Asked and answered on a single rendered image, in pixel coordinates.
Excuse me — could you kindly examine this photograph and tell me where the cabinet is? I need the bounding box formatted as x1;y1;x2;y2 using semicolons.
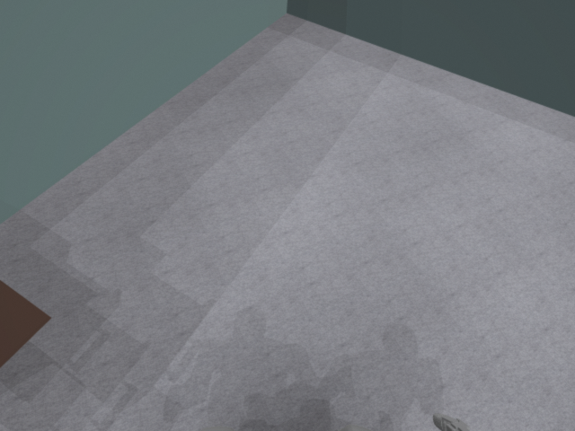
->
0;280;51;368

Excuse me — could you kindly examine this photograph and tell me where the right robot hand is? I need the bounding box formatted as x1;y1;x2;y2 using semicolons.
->
433;413;470;431

